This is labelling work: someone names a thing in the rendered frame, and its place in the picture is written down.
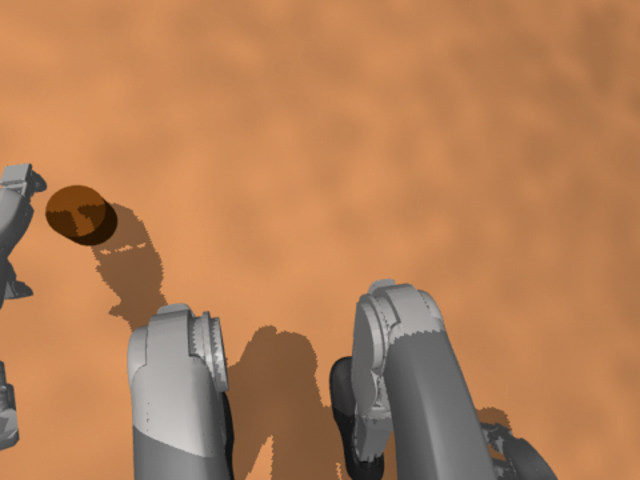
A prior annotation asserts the right robot hand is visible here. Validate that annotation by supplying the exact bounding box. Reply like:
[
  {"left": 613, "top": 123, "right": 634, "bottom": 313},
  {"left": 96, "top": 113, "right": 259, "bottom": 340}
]
[{"left": 480, "top": 422, "right": 558, "bottom": 480}]

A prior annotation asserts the left robot arm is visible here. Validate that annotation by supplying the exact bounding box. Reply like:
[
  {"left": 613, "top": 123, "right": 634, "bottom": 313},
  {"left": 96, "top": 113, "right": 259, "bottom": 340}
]
[{"left": 0, "top": 253, "right": 19, "bottom": 451}]

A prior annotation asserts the left robot hand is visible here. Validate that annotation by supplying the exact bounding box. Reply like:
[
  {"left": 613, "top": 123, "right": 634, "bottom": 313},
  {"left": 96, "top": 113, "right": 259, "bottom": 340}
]
[{"left": 0, "top": 163, "right": 47, "bottom": 300}]

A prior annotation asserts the right robot foot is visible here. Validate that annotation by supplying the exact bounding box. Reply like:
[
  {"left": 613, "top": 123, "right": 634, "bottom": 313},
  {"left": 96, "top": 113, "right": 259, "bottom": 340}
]
[{"left": 329, "top": 357, "right": 384, "bottom": 480}]

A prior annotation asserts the tin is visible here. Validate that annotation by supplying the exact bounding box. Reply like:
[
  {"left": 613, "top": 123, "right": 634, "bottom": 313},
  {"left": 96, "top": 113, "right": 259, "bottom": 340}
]
[{"left": 45, "top": 185, "right": 118, "bottom": 246}]

